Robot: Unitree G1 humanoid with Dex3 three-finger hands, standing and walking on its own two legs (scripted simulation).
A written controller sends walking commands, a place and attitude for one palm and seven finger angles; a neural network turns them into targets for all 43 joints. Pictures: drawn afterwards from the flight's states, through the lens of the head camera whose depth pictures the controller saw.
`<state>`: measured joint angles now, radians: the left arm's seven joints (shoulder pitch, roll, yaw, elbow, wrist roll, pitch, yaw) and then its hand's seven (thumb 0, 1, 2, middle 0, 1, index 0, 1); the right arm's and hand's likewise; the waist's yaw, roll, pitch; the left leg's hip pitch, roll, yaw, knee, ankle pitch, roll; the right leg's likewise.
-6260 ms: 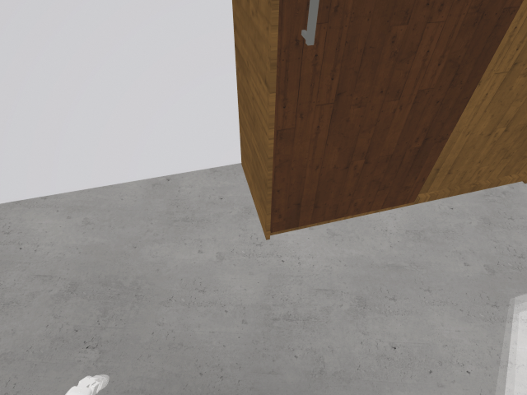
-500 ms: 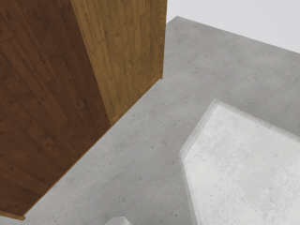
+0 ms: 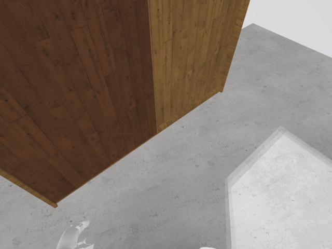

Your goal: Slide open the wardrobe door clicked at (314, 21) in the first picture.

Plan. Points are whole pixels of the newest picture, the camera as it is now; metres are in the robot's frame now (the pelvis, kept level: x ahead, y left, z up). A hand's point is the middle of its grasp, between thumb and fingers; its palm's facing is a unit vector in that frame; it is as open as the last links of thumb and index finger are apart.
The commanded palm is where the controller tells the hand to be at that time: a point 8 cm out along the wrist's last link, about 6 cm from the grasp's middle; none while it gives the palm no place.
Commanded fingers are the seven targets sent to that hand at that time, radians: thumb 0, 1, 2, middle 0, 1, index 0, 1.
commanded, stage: turn to face it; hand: left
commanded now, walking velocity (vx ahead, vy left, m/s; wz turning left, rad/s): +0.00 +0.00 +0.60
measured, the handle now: out of the picture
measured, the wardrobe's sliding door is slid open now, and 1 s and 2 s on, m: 0.00 0.00 0.00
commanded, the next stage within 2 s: take the last steps up to it in 1.06 s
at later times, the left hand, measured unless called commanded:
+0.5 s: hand out of the picture -0.05 +0.23 -0.19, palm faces +0.36 -0.90 -0.25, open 7.4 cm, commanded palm none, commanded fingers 0.00 0.90 0.90 -0.20 -0.30 -0.20 -0.30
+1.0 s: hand out of the picture -0.02 +0.23 -0.14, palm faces +0.53 -0.80 -0.28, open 7.4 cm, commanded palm none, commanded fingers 0.00 0.90 0.90 -0.20 -0.30 -0.20 -0.30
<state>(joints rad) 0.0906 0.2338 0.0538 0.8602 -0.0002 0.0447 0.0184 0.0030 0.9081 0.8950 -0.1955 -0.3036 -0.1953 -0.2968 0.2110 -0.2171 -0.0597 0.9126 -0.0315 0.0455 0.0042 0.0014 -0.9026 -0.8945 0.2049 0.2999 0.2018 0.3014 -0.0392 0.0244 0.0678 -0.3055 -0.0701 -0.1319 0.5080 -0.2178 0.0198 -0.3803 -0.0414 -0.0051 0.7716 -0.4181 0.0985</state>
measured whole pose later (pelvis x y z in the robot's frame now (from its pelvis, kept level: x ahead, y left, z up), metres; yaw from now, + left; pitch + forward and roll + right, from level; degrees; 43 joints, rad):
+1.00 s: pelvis -0.03 -0.02 -0.01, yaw +33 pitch +0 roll +1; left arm 0.13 0.21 0.04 0.88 0.00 0.02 0.02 0.00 0.91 0.89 -0.20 -0.30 -0.20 -0.30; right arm 0.23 -0.21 -0.06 0.93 -0.02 0.05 0.00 0.00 -0.90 -0.89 0.20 0.30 0.20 0.30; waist -0.03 0.03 0.05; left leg -0.33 -0.07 -0.13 0.54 -0.20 0.00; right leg -0.26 -0.03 -0.03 0.55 -0.30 0.06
